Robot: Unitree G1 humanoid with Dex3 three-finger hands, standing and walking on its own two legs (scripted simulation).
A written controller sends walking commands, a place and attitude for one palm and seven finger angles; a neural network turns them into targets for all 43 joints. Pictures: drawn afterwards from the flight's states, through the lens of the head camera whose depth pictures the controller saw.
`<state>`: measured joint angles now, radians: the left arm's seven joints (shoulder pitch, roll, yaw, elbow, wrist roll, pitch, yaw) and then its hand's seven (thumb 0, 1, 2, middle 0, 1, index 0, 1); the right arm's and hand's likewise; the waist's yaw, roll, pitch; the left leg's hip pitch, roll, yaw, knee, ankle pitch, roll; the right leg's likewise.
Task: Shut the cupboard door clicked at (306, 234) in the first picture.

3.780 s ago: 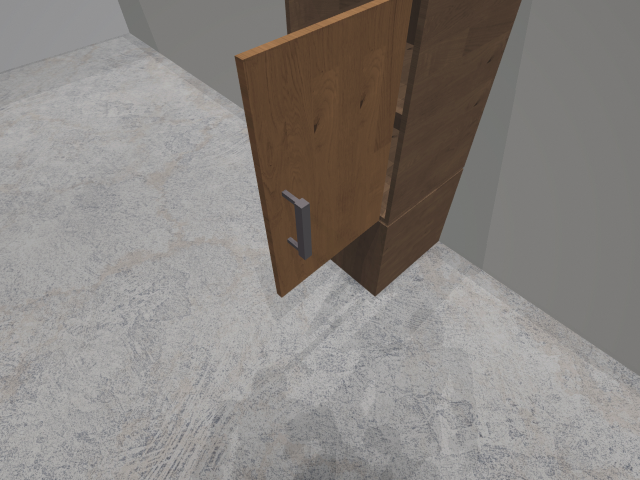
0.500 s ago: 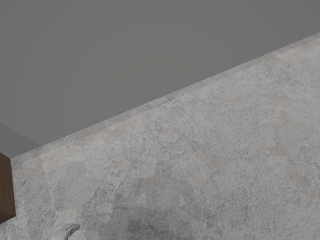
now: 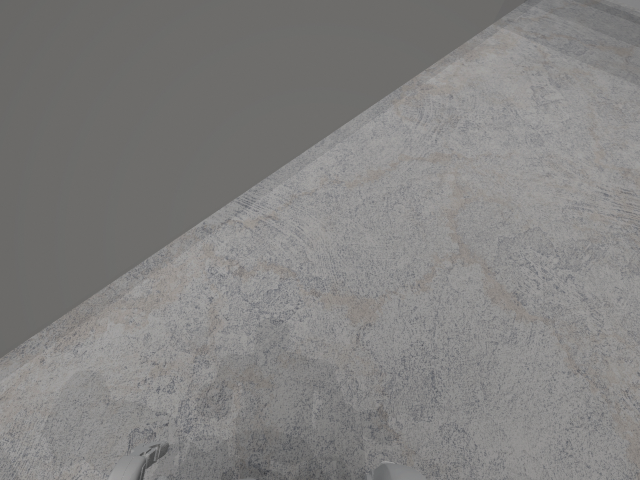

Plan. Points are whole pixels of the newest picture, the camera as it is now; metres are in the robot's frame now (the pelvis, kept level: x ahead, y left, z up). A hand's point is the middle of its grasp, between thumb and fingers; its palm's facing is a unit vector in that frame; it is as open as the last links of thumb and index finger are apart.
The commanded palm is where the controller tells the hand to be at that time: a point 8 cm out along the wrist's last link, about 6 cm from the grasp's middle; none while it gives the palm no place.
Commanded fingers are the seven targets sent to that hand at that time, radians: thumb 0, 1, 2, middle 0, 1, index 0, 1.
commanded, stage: walk around to get in front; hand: left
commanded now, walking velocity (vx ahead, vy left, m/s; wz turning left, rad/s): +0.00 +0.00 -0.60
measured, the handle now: out of the picture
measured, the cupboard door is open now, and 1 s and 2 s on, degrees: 91 91 91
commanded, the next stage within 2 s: walk to a spot facing it in 1.42 s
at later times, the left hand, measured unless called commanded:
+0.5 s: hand (230, 439) +0.18 +0.15 -0.17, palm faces -0.28 -0.94 -0.19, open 7.4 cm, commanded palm none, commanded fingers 0.00 0.90 0.90 -0.20 -0.30 -0.20 -0.30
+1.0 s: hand (362, 343) +0.33 -0.05 -0.16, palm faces -0.58 -0.79 -0.19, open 7.4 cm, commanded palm none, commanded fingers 0.00 0.90 0.90 -0.20 -0.30 -0.20 -0.30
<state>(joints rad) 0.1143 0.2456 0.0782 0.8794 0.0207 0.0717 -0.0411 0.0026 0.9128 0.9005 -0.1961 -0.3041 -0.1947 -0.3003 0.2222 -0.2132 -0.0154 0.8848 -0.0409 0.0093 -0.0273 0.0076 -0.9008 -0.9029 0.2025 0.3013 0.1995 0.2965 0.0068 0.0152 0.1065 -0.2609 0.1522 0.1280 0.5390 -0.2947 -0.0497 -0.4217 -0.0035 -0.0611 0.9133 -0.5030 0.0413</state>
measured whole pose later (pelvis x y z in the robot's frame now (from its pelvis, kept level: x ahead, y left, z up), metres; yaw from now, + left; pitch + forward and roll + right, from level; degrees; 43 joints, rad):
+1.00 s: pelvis +0.16 -0.16 +0.00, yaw -35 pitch +1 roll +0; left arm 0.19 0.20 0.05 0.95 0.03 -0.02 -0.03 0.00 0.91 0.90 -0.20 -0.30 -0.20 -0.30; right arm 0.19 -0.24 -0.04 0.93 -0.03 -0.01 0.01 0.01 -0.91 -0.90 0.20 0.30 0.19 0.30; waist -0.02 -0.01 0.08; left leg -0.52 0.13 0.07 0.87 -0.31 -0.08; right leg -0.21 0.03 -0.02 0.47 -0.28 -0.05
